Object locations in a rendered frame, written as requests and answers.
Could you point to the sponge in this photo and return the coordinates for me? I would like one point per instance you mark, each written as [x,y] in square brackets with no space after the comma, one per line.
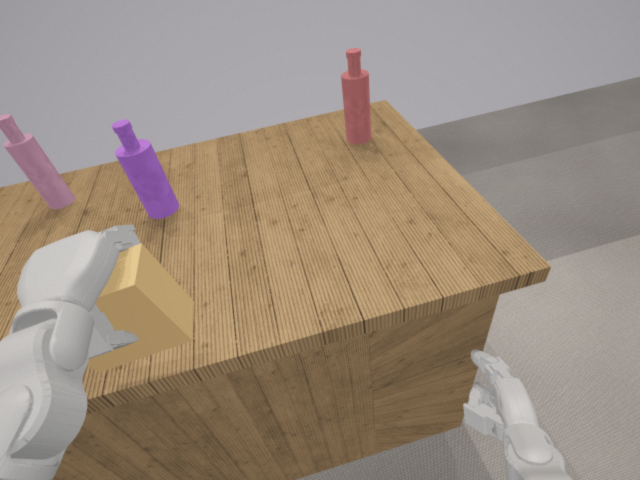
[141,297]

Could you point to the table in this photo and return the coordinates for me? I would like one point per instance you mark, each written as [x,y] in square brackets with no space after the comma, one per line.
[338,291]

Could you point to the right robot hand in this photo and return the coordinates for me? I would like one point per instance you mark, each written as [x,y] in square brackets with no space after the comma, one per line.
[505,405]

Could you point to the left robot hand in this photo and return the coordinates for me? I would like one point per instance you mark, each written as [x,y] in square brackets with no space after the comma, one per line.
[76,269]

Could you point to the robot left forearm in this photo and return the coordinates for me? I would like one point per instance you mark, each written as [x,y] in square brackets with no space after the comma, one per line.
[43,403]

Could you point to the robot right forearm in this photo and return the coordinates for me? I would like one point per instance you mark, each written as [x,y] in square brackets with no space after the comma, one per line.
[530,454]

